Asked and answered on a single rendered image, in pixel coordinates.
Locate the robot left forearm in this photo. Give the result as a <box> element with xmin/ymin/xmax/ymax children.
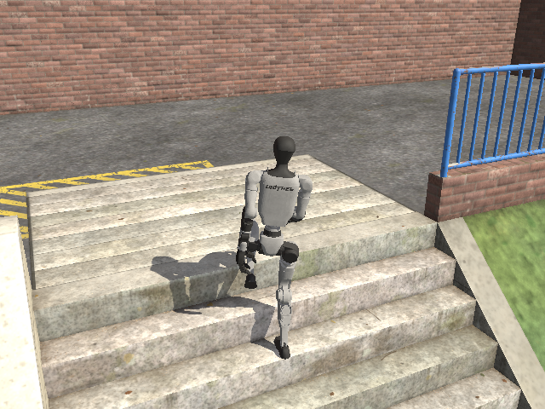
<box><xmin>237</xmin><ymin>207</ymin><xmax>253</xmax><ymax>251</ymax></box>

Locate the robot left hand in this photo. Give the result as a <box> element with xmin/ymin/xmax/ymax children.
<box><xmin>236</xmin><ymin>249</ymin><xmax>256</xmax><ymax>274</ymax></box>

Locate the right robot upper arm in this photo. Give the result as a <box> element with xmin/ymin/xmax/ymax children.
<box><xmin>292</xmin><ymin>174</ymin><xmax>313</xmax><ymax>219</ymax></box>

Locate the right robot foot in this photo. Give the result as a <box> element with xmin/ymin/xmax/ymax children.
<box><xmin>274</xmin><ymin>336</ymin><xmax>290</xmax><ymax>360</ymax></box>

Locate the robot right shin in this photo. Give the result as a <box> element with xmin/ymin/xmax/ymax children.
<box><xmin>278</xmin><ymin>289</ymin><xmax>292</xmax><ymax>348</ymax></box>

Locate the robot right forearm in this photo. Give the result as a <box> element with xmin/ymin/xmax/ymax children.
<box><xmin>287</xmin><ymin>212</ymin><xmax>306</xmax><ymax>223</ymax></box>

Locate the left robot upper arm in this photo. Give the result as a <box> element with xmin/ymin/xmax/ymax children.
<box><xmin>244</xmin><ymin>170</ymin><xmax>264</xmax><ymax>219</ymax></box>

